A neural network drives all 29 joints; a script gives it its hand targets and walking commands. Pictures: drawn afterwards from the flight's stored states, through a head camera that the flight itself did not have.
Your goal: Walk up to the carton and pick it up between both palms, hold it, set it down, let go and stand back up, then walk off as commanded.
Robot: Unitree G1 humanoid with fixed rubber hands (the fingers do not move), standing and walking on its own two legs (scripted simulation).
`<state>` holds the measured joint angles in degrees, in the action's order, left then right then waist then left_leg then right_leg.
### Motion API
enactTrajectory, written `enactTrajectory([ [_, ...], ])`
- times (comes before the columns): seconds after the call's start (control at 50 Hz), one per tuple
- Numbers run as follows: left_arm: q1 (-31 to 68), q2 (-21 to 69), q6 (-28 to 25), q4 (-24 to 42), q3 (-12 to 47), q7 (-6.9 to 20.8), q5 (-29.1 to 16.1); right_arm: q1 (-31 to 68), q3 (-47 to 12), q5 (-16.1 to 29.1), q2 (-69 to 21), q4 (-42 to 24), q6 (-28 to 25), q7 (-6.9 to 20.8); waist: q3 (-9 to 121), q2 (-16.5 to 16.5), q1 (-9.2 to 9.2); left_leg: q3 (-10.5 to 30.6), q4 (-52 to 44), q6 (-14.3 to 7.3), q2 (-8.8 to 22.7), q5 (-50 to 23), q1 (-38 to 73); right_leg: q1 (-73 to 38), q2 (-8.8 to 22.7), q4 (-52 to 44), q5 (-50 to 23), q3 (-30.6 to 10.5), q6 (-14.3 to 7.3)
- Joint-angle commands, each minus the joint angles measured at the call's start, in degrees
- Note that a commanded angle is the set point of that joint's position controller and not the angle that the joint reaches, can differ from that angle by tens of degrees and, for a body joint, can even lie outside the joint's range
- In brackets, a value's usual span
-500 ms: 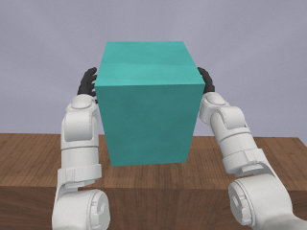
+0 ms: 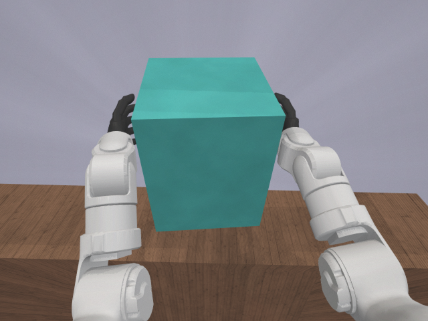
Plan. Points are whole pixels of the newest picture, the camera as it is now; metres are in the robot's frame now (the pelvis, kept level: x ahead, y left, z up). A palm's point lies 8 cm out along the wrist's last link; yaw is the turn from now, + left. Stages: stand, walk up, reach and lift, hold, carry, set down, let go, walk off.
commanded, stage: hold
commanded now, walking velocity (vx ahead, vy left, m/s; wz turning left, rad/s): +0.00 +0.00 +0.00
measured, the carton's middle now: (205, 144) +0.40 +0.01 +0.21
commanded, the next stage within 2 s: none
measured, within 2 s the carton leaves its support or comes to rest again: neither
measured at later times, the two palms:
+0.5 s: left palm (119, 137) +0.36 +0.16 +0.25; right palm (287, 134) +0.36 -0.14 +0.25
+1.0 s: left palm (123, 136) +0.37 +0.15 +0.25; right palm (289, 134) +0.37 -0.14 +0.24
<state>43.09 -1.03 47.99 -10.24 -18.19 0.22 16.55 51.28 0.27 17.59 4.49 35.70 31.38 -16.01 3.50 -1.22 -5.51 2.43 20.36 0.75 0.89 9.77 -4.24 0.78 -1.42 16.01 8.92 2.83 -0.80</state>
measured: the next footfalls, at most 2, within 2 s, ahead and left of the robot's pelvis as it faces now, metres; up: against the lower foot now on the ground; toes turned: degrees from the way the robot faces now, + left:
none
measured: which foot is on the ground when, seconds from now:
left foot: down 0.00-1.00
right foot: down 0.00-1.00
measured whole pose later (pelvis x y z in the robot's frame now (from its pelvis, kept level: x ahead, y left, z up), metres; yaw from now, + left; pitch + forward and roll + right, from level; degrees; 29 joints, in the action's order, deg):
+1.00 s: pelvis +0.00 +0.00 +0.00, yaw +0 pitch -6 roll -1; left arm 43.5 -0.7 47.7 -11.0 -18.3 0.0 16.7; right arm 51.5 0.2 18.0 4.9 36.3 31.4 -16.0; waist 3.9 -0.9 -5.6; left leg 2.1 20.3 0.7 0.9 9.8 -4.2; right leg 0.9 -1.4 16.1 8.9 2.5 -0.7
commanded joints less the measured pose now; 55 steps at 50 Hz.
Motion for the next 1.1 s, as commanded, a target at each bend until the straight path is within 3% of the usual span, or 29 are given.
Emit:
enactTrajectory([
  [0.0, 44.0, 34.3, -4.6, 8.2, 27.6, 8.3, -11.5, 44.9, -17.0, 7.9, -36.9, -21.9, -3.5, 5.5, 24.6, 4.2, -1.54, -1.6, -0.4, 1.2, -4.0, -14.0, 6.4, -6.7, -2.5, 0.1, -15.0, -0.7, 4.1],
  [0.14, 41.7, 34.0, -4.0, 8.1, 27.1, 8.6, -10.8, 44.1, -18.2, 8.6, -36.3, -22.8, -2.9, 5.3, 22.9, 3.3, -1.21, -1.4, -0.6, 1.0, -4.1, -13.9, 6.1, -6.8, -2.7, -0.1, -14.8, -0.5, 4.2],
  [0.2, 41.1, 33.8, -3.9, 8.4, 26.8, 8.5, -10.5, 44.7, -18.9, 9.1, -36.8, -23.6, -2.9, 5.6, 23.2, 2.6, -0.11, -1.5, -0.5, 0.9, -4.0, -15.3, 6.3, -6.9, -3.0, 0.0, -14.8, -0.3, 4.1],
  [0.32, 43.6, 33.9, -4.3, 7.6, 26.3, 8.2, -10.7, 46.6, -17.7, 8.2, -36.5, -22.4, -3.4, 6.3, 23.0, 2.9, 0.33, -1.6, -1.2, 0.9, -3.6, -12.5, 5.7, -4.7, -3.1, -0.4, -10.4, -0.3, 3.5],
  [0.4, 44.1, 34.7, -4.5, 6.8, 27.5, 7.7, -11.3, 45.8, -16.5, 7.4, -35.9, -20.6, -3.6, 6.6, 22.8, 4.0, -0.54, -1.5, -1.5, 1.4, -3.3, -11.0, 5.4, -4.0, -3.0, -0.5, -9.0, -0.3, 3.0],
  [0.42, 43.9, 34.8, -4.5, 6.2, 26.7, 7.6, -10.6, 46.3, -16.4, 7.4, -35.8, -19.9, -3.7, 6.8, 22.5, 3.8, 0.11, -1.5, -1.6, 1.2, -3.2, -10.5, 5.2, -3.7, -3.1, -0.5, -8.1, -0.3, 2.9],
  [0.44, 43.9, 35.2, -4.4, 6.0, 27.2, 7.7, -11.0, 45.0, -15.6, 6.9, -35.4, -19.2, -3.7, 6.8, 22.0, 4.5, -1.02, -1.4, -1.7, 1.4, -3.2, -9.6, 5.1, -3.7, -2.9, -0.6, -8.0, -0.4, 2.8],
  [0.62, 45.0, 34.5, -5.0, 4.4, 25.9, 7.7, -10.6, 46.0, -15.2, 6.5, -35.9, -16.9, -3.9, 7.2, 21.3, 3.8, -0.22, -1.6, -2.1, 0.9, -3.2, -8.3, 4.0, -3.9, -2.7, -0.7, -6.9, -0.6, 2.9],
  [0.74, 44.6, 34.4, -5.3, 5.3, 26.9, 7.8, -12.1, 47.0, -16.6, 7.1, -36.9, -20.2, -4.0, 6.3, 24.9, 2.5, -0.87, -1.6, -1.0, 0.5, -3.7, -11.1, 5.4, -5.6, -2.6, -0.4, -11.6, -0.8, 3.6],
  [0.76, 45.3, 34.6, -5.6, 6.4, 26.7, 7.6, -12.0, 47.2, -16.9, 7.7, -37.3, -20.1, -4.1, 6.4, 25.2, 3.0, -0.18, -1.6, -1.0, 0.6, -3.8, -11.8, 5.4, -5.5, -2.8, -0.3, -11.3, -0.5, 3.7],
  [0.8, 45.4, 35.0, -5.5, 7.3, 27.5, 7.5, -12.2, 46.5, -17.1, 7.9, -37.7, -20.6, -3.9, 6.2, 25.4, 3.6, -0.77, -1.5, -0.7, 0.8, -3.8, -12.6, 5.8, -5.5, -2.8, -0.1, -12.3, -0.7, 3.7],
  [0.82, 45.1, 34.9, -5.4, 7.1, 27.2, 7.4, -12.0, 47.1, -17.7, 8.3, -37.8, -21.3, -4.0, 6.3, 25.5, 3.4, 0.11, -1.5, -0.8, 0.6, -3.8, -12.5, 5.8, -5.2, -2.8, -0.2, -11.7, -0.7, 3.6],
  [0.86, 44.5, 34.5, -5.1, 5.5, 26.3, 7.6, -11.2, 46.0, -16.6, 7.6, -37.0, -19.3, -3.7, 6.2, 23.1, 3.2, -0.40, -1.8, -1.1, 0.6, -3.8, -11.2, 5.2, -4.6, -2.6, -0.6, -10.6, -0.6, 3.6],
  [0.88, 43.9, 34.3, -4.9, 5.2, 25.8, 7.7, -10.6, 46.1, -16.8, 7.6, -36.9, -18.9, -3.7, 6.3, 22.8, 2.9, 0.24, -1.7, -1.2, 0.6, -3.7, -11.3, 5.1, -4.9, -2.7, -0.5, -10.4, -0.5, 3.6],
  [0.98, 42.6, 34.0, -4.7, 7.3, 26.3, 8.1, -11.0, 45.1, -18.0, 8.9, -37.3, -21.2, -3.4, 5.8, 24.1, 3.0, -0.19, -1.6, -0.5, 0.6, -4.1, -14.7, 6.3, -6.9, -2.7, -0.1, -15.3, -0.8, 4.1],
  [1.08, 42.2, 33.3, -4.3, 7.2, 26.0, 8.4, -10.3, 44.2, -17.7, 8.4, -36.7, -20.9, -3.0, 5.6, 22.9, 2.7, -0.51, -1.6, -0.6, 0.6, -4.0, -13.9, 6.2, -6.2, -2.7, -0.2, -14.3, -0.6, 4.1],
])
